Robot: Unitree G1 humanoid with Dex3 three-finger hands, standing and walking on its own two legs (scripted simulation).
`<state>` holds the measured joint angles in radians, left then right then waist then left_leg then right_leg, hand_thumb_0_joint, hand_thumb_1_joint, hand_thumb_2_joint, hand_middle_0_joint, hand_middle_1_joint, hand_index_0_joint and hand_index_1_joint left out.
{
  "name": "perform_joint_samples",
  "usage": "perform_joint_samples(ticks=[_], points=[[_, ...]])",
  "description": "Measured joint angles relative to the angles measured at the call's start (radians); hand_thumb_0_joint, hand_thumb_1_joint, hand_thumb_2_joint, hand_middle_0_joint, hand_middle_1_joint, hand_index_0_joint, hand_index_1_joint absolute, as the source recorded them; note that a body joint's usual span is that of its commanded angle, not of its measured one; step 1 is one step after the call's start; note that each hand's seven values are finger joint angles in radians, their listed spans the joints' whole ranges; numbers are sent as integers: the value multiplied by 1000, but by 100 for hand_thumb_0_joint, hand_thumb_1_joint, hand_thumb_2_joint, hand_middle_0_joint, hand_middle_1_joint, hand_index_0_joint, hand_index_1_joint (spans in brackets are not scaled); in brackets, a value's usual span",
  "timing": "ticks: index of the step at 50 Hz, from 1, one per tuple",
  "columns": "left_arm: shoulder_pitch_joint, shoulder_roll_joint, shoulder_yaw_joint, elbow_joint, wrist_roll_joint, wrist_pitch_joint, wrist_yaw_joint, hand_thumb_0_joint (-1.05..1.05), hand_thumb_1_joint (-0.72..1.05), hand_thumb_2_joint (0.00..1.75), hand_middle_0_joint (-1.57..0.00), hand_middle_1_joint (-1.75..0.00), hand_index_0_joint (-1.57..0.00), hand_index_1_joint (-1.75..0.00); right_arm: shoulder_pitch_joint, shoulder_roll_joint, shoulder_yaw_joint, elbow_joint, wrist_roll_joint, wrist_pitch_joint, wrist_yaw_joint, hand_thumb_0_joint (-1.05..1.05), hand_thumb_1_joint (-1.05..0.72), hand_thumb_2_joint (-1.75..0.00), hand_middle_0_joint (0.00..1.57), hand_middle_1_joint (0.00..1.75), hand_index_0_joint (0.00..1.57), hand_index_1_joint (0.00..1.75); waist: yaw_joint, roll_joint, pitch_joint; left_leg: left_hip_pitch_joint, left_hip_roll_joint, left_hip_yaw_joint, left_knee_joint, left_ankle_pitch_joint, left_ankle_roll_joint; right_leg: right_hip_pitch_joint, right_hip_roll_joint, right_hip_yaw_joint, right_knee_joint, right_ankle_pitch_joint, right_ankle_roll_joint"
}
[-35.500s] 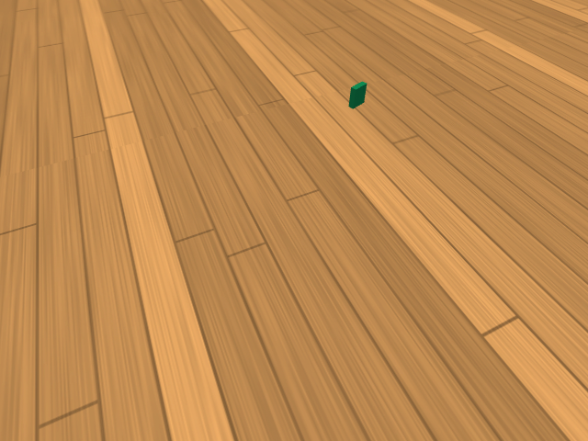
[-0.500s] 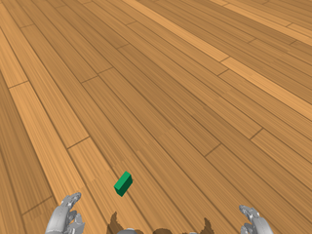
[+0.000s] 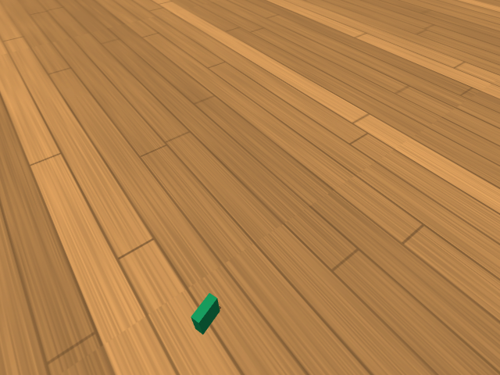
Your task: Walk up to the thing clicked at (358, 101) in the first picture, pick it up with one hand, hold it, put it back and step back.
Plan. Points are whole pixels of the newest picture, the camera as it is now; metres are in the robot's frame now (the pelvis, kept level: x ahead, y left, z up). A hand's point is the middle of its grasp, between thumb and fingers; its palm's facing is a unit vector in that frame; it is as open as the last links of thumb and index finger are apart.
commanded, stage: stand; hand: left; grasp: from the side
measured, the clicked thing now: (206, 313) +0.46 +0.20 -0.71
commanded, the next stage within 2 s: step back in 1.36 s
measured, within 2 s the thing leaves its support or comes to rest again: neither
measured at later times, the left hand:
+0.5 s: hand out of the picture +0.04 +0.24 -0.16, palm faces +0.02 -0.94 -0.34, open 7.4 cm
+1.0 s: hand out of the picture +0.07 +0.23 -0.15, palm faces +0.01 -0.94 -0.34, open 7.4 cm
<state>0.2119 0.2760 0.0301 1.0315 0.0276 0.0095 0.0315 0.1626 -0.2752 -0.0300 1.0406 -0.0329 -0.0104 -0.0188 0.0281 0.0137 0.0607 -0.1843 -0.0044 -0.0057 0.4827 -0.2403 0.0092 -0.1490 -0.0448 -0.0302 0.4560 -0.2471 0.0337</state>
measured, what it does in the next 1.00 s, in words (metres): stands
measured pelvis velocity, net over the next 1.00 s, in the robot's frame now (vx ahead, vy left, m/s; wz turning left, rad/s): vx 0.01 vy -0.01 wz -0.01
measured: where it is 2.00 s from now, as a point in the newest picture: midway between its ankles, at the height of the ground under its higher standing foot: outside the picture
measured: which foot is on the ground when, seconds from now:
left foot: down 0.00-1.00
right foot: down 0.00-1.00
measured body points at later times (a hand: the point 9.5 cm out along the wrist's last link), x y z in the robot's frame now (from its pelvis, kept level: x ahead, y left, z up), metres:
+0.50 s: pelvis -0.01 -0.01 +0.01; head +0.00 -0.01 +0.46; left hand +0.04 +0.28 -0.13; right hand +0.06 -0.30 -0.13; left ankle +0.02 +0.11 -0.74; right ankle +0.00 -0.14 -0.74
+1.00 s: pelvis +0.01 -0.01 +0.01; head +0.01 -0.02 +0.46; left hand +0.07 +0.28 -0.13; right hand +0.08 -0.30 -0.13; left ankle +0.02 +0.11 -0.74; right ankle +0.00 -0.14 -0.74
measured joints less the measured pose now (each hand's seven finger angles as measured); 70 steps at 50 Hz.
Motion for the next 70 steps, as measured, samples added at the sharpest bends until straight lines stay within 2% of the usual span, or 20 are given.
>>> perform_joint_samples(ticks=[11, 24, 48, 68, 70], points=[[-35, 18, 1, 79, 1, -10, -3, 1, 90, 90, -20, -30, -21, -30, -22, -18, 0, 57, 6, 6, 5, 1, -90, -90, 20, 30, 21, 30, -6, 5, 2, 44, 1, 0, -84, 52, -4, 40, 2, -2, -74, 47, -2], [-54, 29, 0, 119, -3, -13, -10, 1, 90, 90, -20, -30, -21, -30, -22, -40, 5, 92, 8, 10, 10, 1, -91, -90, 20, 30, 20, 30, -16, 2, 3, 47, 11, -2, -111, 68, -12, 44, 13, -3, -107, 66, -10], [-101, 32, -5, 128, -13, -19, -19, 1, 90, 90, -20, -30, -21, -30, -51, -48, 25, 106, 14, -2, 10, 1, -91, -90, 20, 30, 20, 30, -21, 8, -3, 65, 19, 2, -142, 68, -19, 58, 21, 1, -135, 67, -16], [-104, 44, -6, 126, -15, -18, -24, 1, 91, 90, -20, -30, -21, -30, -55, -56, 25, 110, 16, -2, 13, 1, -91, -90, 20, 30, 20, 30, -23, 0, -8, 70, 22, 5, -155, 70, -22, 61, 24, 4, -145, 69, -19], [-101, 48, 3, 106, -24, -14, -25, 1, 90, 90, -20, -30, -21, -30, -64, -60, 20, 98, 20, 9, 20, 1, -91, -90, 20, 30, 21, 30, -25, 0, -3, 42, 24, 7, -122, 59, -21, 32, 26, 6, -116, 60, -20]])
